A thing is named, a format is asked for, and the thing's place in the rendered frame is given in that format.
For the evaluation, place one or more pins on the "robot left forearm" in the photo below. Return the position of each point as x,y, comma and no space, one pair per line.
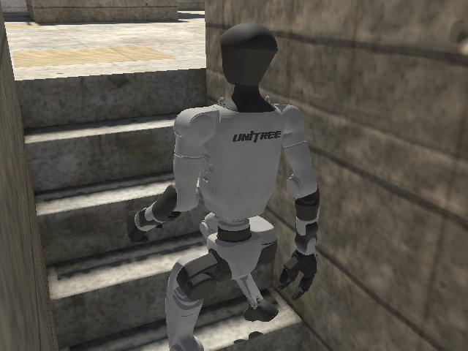
158,212

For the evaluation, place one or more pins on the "right robot upper arm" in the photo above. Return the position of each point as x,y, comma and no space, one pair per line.
303,181

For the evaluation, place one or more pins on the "robot right forearm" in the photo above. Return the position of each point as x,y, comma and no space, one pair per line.
306,222

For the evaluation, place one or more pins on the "right robot foot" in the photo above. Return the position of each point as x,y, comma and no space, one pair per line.
264,312

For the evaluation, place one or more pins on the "robot left hand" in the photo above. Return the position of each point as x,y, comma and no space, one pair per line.
134,233

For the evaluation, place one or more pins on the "robot right hand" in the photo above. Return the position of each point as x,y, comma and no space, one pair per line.
306,264

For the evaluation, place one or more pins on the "left robot upper arm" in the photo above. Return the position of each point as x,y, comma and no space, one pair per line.
192,127

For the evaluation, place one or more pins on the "robot right thigh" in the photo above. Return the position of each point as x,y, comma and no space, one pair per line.
258,225

